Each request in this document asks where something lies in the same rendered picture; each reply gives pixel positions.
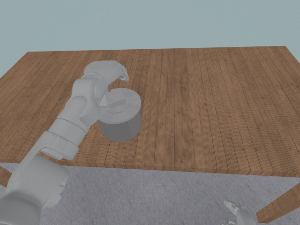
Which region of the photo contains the lid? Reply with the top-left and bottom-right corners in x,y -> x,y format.
98,88 -> 141,124

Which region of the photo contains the left robot upper arm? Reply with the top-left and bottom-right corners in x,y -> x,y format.
0,154 -> 69,225

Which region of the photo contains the table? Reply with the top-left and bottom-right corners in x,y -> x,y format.
0,46 -> 300,223

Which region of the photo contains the knob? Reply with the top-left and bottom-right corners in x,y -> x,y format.
109,89 -> 126,108

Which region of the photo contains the left robot hand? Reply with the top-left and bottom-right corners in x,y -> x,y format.
84,60 -> 129,107

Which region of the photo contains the left robot forearm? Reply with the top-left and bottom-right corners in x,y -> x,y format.
6,72 -> 108,193

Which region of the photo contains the pot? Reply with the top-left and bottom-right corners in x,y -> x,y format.
97,111 -> 142,142

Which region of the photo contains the right robot hand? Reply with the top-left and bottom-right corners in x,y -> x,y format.
222,200 -> 256,225

